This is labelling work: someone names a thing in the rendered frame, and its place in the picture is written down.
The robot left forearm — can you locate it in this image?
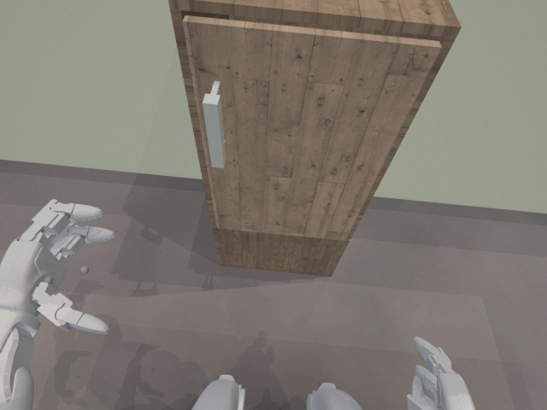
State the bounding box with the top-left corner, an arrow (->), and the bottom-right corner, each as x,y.
0,307 -> 41,410

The robot right shin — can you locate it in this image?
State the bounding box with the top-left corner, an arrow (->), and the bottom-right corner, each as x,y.
318,383 -> 336,390

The cupboard door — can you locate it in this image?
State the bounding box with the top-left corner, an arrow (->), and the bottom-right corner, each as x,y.
183,15 -> 442,241

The robot left thigh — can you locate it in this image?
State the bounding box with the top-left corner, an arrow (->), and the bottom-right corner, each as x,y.
192,380 -> 245,410

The left robot hand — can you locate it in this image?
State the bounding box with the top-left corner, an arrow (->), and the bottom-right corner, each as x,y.
0,199 -> 115,335

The handle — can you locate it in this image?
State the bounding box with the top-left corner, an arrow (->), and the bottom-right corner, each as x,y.
203,81 -> 226,168

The right robot hand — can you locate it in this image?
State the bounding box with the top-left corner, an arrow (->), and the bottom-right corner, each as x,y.
407,337 -> 475,410

